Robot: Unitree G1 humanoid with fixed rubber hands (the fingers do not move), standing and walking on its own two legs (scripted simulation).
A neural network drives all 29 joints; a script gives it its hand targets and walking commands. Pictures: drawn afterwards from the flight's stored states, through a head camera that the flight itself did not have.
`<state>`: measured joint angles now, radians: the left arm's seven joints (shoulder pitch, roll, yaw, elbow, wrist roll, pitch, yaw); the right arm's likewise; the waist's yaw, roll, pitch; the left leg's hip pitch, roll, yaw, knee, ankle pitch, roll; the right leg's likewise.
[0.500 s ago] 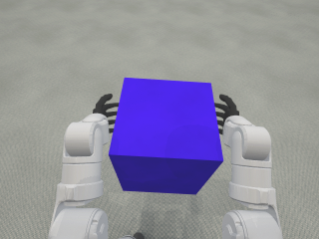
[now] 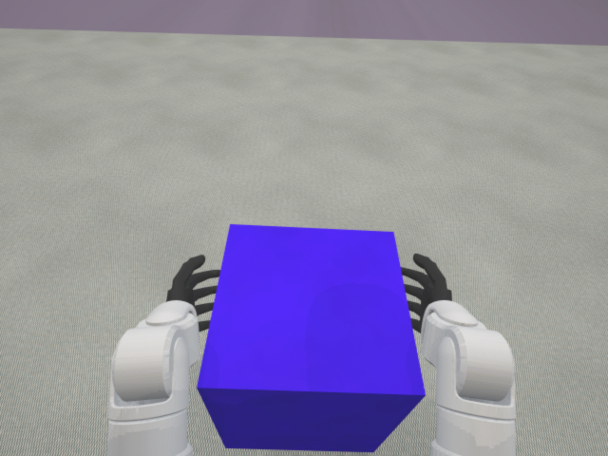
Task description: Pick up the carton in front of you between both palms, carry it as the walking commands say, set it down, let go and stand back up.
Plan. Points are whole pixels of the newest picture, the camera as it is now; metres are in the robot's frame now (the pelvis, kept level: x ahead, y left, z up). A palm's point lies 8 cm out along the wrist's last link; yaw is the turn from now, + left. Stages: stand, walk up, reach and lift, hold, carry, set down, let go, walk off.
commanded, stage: carry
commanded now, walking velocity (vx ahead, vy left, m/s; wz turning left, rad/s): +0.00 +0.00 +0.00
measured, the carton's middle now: (305, 344) +0.27 +0.00 +0.02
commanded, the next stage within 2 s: hold in 1.92 s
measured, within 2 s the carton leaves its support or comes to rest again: neither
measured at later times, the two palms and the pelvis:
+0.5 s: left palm (207, 202) +0.46 +0.16 +0.11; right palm (396, 197) +0.47 -0.14 +0.12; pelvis +0.21 +0.01 +0.01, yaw -1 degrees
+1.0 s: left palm (218, 218) +0.49 +0.15 +0.05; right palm (389, 221) +0.49 -0.15 +0.05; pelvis +0.22 +0.01 +0.00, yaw -2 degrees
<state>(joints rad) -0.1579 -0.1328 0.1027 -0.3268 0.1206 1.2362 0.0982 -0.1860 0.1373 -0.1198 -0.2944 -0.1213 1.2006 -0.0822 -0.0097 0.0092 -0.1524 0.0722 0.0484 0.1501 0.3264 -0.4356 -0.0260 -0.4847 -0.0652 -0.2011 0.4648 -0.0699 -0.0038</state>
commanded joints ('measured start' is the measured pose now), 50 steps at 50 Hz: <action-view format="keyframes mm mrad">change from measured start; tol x16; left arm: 1 -439 -852 -678 12 -395 -4 -267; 29 -494 -876 -718 26 -386 -24 -274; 50 -489 -808 -450 394 -116 -499 -282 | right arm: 1 -392 848 691 11 393 34 258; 28 -364 892 674 88 367 11 265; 50 -400 833 441 433 101 -455 270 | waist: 1 33 9 -186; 3 30 -313 -253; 6 21 -86 -244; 15 21 -173 -241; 22 16 108 -167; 50 10 -14 -166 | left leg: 1 -280 102 59 401 514 28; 3 -701 -62 -47 868 -77 -20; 4 -720 -8 -115 935 -80 4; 15 -371 20 2 235 288 -12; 21 -145 220 -113 125 862 49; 33 -163 151 -67 217 940 69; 50 -248 134 -54 173 553 53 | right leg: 1 514 -72 99 -52 -57 -31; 2 744 -335 547 -129 -68 -179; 3 730 -371 660 -199 198 -229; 5 627 -333 437 -139 463 -203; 12 398 -218 83 -180 405 -112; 22 274 -94 84 -13 -104 43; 37 332 -101 87 47 212 38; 50 278 -110 114 -14 1 9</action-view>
